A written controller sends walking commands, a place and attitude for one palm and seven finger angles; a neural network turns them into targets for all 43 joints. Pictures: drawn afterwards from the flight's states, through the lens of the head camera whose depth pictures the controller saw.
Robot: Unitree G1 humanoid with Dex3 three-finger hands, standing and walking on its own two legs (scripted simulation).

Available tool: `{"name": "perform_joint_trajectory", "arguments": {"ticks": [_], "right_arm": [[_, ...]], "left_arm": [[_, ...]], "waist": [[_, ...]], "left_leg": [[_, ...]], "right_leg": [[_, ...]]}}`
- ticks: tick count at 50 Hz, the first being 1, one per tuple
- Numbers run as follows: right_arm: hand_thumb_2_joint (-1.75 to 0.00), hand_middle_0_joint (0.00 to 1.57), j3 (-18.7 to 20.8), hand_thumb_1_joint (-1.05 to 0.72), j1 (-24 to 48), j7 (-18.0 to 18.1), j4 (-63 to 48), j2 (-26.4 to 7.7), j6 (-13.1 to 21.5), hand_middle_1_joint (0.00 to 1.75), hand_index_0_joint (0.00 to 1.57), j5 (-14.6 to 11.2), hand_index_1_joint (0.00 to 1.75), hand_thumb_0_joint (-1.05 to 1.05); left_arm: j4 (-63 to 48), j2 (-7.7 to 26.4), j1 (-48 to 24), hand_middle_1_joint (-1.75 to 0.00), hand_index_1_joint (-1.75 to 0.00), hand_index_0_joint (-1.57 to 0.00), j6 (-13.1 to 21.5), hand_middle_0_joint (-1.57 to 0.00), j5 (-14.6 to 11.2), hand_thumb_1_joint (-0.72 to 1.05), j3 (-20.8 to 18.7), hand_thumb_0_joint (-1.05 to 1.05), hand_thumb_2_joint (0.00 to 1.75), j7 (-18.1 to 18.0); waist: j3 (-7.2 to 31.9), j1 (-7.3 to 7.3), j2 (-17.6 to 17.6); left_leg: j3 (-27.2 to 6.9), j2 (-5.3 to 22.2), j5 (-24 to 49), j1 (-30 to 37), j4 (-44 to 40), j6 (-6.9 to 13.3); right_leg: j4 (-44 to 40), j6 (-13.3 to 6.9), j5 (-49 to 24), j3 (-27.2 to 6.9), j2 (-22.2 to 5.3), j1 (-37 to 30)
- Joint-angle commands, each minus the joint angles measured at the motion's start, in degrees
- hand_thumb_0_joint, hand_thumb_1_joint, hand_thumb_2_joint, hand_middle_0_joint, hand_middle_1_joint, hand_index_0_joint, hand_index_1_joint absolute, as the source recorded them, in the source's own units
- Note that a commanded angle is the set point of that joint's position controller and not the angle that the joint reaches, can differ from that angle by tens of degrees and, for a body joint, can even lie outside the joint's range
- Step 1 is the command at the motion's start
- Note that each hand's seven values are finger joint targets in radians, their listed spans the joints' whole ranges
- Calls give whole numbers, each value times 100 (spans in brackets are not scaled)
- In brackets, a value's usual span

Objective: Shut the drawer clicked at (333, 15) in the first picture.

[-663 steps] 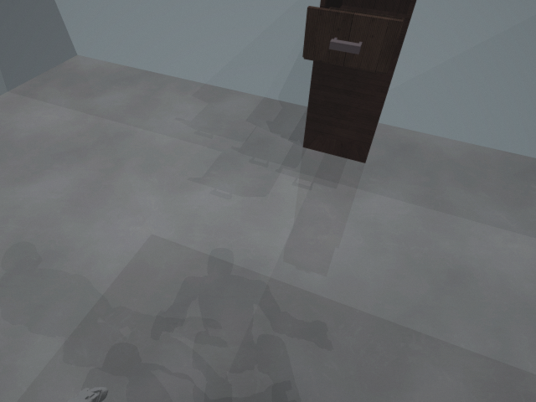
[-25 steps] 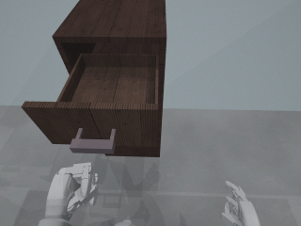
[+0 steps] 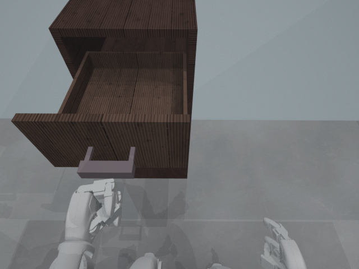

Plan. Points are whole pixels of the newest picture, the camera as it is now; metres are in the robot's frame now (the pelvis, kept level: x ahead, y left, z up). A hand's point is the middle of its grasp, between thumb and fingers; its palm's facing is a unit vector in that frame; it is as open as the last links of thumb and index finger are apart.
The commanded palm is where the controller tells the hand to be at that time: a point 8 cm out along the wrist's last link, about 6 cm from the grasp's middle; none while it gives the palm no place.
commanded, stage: bring the fist close to the handle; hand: left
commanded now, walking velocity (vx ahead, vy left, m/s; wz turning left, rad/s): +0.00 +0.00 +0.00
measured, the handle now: (109, 160) +0.33 +0.16 +0.07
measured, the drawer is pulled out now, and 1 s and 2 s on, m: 0.29 0.25 0.12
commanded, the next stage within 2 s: push the drawer shut in 0.18 s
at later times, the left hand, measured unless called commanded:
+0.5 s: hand (126, 203) +0.24 +0.11 +0.06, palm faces -0.01 -1.00 -0.03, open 3.3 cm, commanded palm +0.23 +0.18 +0.07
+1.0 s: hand (127, 178) +0.29 +0.12 +0.06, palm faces -0.01 -1.00 -0.04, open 3.0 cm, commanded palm +0.28 +0.18 +0.07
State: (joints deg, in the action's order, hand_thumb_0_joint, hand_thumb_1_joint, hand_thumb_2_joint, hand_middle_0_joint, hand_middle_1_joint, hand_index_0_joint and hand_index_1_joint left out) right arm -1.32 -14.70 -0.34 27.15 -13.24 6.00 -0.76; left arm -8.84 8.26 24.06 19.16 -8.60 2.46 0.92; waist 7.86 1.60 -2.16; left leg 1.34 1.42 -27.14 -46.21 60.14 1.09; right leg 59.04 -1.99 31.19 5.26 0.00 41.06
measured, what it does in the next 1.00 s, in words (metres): stands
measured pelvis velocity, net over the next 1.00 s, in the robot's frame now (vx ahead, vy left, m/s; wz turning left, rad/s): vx -0.01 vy -0.01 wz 0.01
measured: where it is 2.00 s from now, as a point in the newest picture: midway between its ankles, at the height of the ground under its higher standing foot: outside the picture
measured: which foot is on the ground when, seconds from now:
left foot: down 0.00-1.00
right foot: down 0.00-1.00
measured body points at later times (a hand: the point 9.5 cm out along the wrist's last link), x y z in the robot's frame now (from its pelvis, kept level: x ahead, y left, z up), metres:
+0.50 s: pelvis +0.00 -0.01 +0.00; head +0.05 -0.01 +0.44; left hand +0.23 +0.17 +0.07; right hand +0.18 -0.23 -0.08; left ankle +0.02 +0.11 -0.67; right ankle -0.02 -0.10 -0.67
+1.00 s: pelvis -0.01 -0.01 +0.01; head +0.05 -0.02 +0.45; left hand +0.29 +0.18 +0.07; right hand +0.15 -0.25 -0.09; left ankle +0.02 +0.11 -0.67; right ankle -0.02 -0.10 -0.67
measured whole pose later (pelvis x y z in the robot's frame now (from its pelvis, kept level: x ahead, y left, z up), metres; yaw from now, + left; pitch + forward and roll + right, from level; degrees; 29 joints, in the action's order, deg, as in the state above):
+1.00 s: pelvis -0.01 -0.01 +0.01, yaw +1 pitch +12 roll -1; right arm -1.5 -12.3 0.8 32.6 -14.3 4.4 -1.3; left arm 11.0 10.2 2.3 19.6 -9.3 0.0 1.5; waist 6.5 1.9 -1.9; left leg 0.7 1.3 -24.8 -45.2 57.6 0.4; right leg 57.3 -2.7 29.6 5.8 0.1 40.3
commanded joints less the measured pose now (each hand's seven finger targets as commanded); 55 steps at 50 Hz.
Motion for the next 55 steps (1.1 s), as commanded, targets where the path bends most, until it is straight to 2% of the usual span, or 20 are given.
{"name": "perform_joint_trajectory", "arguments": {"ticks": [1, 3, 7, 9, 14, 16, 22, 26, 28, 31, 32, 33, 37, 38, 43, 44, 47, 50, 52, 55], "right_arm": [[-90, 20, 299, -90, 309, 62, -1015, -656, 272, 30, 20, -27, 30, 0], [-90, 20, 304, -90, 319, 67, -1023, -665, 227, 30, 20, -4, 30, 0], [-90, 20, 295, -90, 368, 91, -1047, -674, 187, 30, 20, 11, 30, 0], [-90, 20, 280, -90, 364, 80, -1064, -631, 199, 30, 20, 13, 30, 0], [-90, 20, 294, -90, 306, 74, -1067, -651, 167, 30, 20, -6, 30, 0], [-90, 20, 279, -90, 317, 92, -1052, -674, 156, 30, 20, -3, 30, 0], [-90, 20, 252, -90, 358, 153, -948, -714, 113, 30, 20, -3, 30, 0], [-90, 20, 250, -90, 348, 151, -873, -702, 122, 30, 20, -25, 30, 0], [-90, 20, 262, -90, 343, 147, -845, -705, 112, 30, 20, -27, 30, 0], [-90, 20, 256, -90, 347, 136, -779, -710, 140, 30, 20, -25, 30, 0], [-90, 20, 262, -90, 340, 145, -730, -730, 143, 30, 20, -16, 30, 0], [-90, 20, 268, -90, 340, 143, -700, -725, 148, 30, 20, -7, 30, 0], [-90, 20, 265, -90, 402, 163, -540, -763, 156, 30, 20, -17, 30, 0], [-90, 20, 264, -90, 411, 161, -507, -747, 151, 30, 20, -18, 30, 0], [-90, 20, 277, -90, 424, 178, -380, -777, 128, 30, 20, -39, 30, 0], [-90, 20, 266, -90, 441, 177, -359, -768, 120, 30, 20, -54, 30, 0], [-90, 20, 262, -90, 420, 209, -236, -805, 85, 30, 20, -63, 30, 0], [-90, 20, 261, -90, 432, 197, -204, -782, 74, 30, 20, -69, 30, 0], [-90, 20, 271, -90, 391, 187, -176, -818, 58, 30, 20, -57, 30, 0], [-90, 20, 278, -90, 364, 139, -183, -792, 33, 30, 20, -57, 30, 0]], "left_arm": [[-1342, 103, 135, -160, -160, -140, 378, -140, 25, 90, 64, 0, 90, -16], [-1258, 180, 209, -160, -160, -140, 355, -140, 71, 90, -20, 0, 90, -46], [-1398, 369, -20, -160, -160, -140, 470, -140, 133, 90, -174, 0, 90, -139], [-1542, 222, -145, -160, -160, -140, 543, -140, 110, 90, -36, 0, 90, -155], [-1480, 213, 24, -160, -160, -140, 528, -140, 122, 90, 22, 0, 90, -132], [-1400, 230, -280, -160, -160, -140, 479, -140, 134, 90, 70, 0, 90, -111], [-961, 417, -1055, -160, -160, -140, 354, -140, 114, 90, -177, 0, 90, -127], [-802, 461, -1322, -160, -160, -140, 312, -140, 13, 90, -325, 0, 90, -114], [-598, 450, -1237, -160, -160, -140, 276, -140, 5, 90, -371, 0, 90, -102], [-629, 355, -1617, -160, -160, -140, 328, -140, -17, 90, -237, 0, 90, -118], [-527, 462, -1693, -160, -160, -140, 345, -140, -14, 90, -327, 0, 90, -138], [-478, 466, -1726, -160, -160, -140, 382, -140, -19, 90, -377, 0, 90, -130], [-146, 609, -2470, -160, -160, -140, 497, -140, 18, 90, -439, 0, 90, -119], [-50, 496, -2620, -160, -160, -140, 497, -140, 1, 90, -380, 0, 90, -107], [330, 680, -3021, -160, -160, -140, 470, -140, -48, 90, -603, 0, 90, -81], [325, 575, -3324, -160, -160, -140, 458, -140, -65, 90, -467, 0, 90, -58], [815, 762, -3710, -160, -160, -140, 406, -140, -116, 90, -684, 0, 90, -47], [987, 687, -3989, -160, -160, -140, 428, -140, -177, 90, -720, 0, 90, -6], [1208, 884, -3990, -160, -160, -140, 440, -140, -188, 90, -945, 0, 90, -18], [1281, 713, -4137, -160, -160, -140, 502, -140, -184, 90, -830, 0, 90, 0]], "waist": [[1006, 47, 142], [957, 42, 327], [836, 36, 209], [1004, 40, 71], [1094, 55, 114], [955, 149, 218], [874, 143, 277], [1163, 71, 127], [1201, 42, 255], [1134, 125, 186], [1066, 151, 321], [1148, 115, 264], [978, 223, 278], [1026, 226, 237], [1324, 158, 181], [1326, 224, 178], [1175, 260, 450], [1330, 204, 257], [1367, 141, 312], [1459, 117, 89]], "left_leg": [[-300, -58, 1632, 1208, -853, 48], [-287, -76, 1501, 1058, -821, 64], [-297, -86, 1217, 953, -785, 68], [-292, -100, 1257, 1033, -755, 62], [-290, -88, 1436, 1095, -739, 63], [-302, -92, 1265, 996, -705, 70], [-296, -109, 1017, 880, -717, 89], [-240, -125, 1273, 1051, -766, 70], [-212, -116, 1423, 1079, -794, 73], [-237, -120, 1416, 1150, -820, 66], [-247, -106, 1431, 1094, -800, 86], [-230, -121, 1445, 1101, -804, 77], [-238, -112, 1166, 1003, -777, 87], [-224, -129, 1127, 1028, -783, 90], [-212, -131, 1227, 1155, -858, 86], [-214, -133, 1253, 1209, -862, 93], [-233, -113, 1088, 1084, -900, 102], [-202, -133, 1183, 1222, -959, 79], [-205, -127, 1262, 1188, -991, 75], [-198, -126, 1455, 1397, -1052, 50]], "right_leg": [[-882, 94, -1965, -184, 90, -391], [-895, 110, -1912, -227, 84, -403], [-895, 83, -1538, -260, 89, -259], [-854, 75, -1569, -273, 79, -266], [-844, 81, -1795, -262, 86, -337], [-895, 106, -1671, -297, 70, -237], [-1025, 106, -1341, -387, 59, -231], [-1062, 110, -1720, -435, 31, -510], [-1083, 128, -1956, -443, 28, -643], [-1086, 130, -1957, -396, 21, -554], [-1111, 142, -1991, -421, 24, -548], [-1102, 140, -2030, -443, 11, -601], [-1175, 145, -1614, -510, 5, -404], [-1196, 149, -1571, -524, -8, -409], [-1248, 136, -1661, -561, -19, -619], [-1253, 149, -1722, -547, -22, -584], [-1375, 180, -1487, -604, -14, -573], [-1370, 167, -1652, -599, -25, -686], [-1358, 163, -1733, -584, -12, -774], [-1296, 129, -1986, -510, 11, -773]]}}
